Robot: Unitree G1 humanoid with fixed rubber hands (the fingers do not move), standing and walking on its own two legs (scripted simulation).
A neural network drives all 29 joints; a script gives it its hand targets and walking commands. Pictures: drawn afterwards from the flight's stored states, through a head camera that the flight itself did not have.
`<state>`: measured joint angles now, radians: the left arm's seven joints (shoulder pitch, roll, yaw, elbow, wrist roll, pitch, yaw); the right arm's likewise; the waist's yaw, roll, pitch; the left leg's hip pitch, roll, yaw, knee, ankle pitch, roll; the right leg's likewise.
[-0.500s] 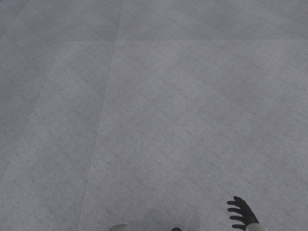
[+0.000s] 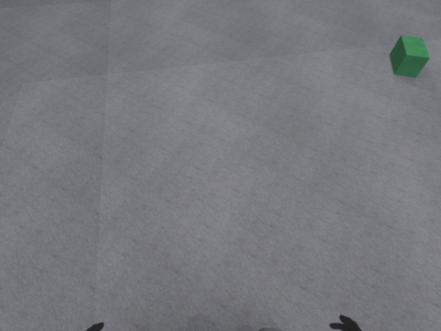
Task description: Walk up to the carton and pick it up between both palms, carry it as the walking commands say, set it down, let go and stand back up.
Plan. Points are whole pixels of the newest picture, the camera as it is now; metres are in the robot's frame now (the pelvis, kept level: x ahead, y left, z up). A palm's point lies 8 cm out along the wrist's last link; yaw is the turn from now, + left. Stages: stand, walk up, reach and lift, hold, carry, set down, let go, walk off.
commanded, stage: walk up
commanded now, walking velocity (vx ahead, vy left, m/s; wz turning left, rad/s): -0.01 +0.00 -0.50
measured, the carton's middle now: (408, 56) +1.97 -1.37 -0.68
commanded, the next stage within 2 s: none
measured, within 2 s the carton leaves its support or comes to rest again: neither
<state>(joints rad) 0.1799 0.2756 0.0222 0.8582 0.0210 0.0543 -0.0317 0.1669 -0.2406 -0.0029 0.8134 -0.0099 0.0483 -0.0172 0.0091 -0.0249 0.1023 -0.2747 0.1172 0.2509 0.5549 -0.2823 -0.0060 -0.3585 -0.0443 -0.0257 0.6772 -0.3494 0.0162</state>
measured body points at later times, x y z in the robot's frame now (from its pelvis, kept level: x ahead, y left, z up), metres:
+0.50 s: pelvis +0.09 +0.04 +0.00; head +0.15 +0.03 +0.45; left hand +0.18 +0.30 -0.14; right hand +0.13 -0.24 -0.13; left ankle +0.10 +0.18 -0.74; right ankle +0.01 -0.11 -0.72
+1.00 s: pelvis +0.33 -0.08 -0.03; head +0.38 -0.08 +0.42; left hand +0.54 +0.10 -0.17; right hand +0.25 -0.35 -0.15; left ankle +0.19 +0.13 -0.61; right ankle +0.32 -0.18 -0.73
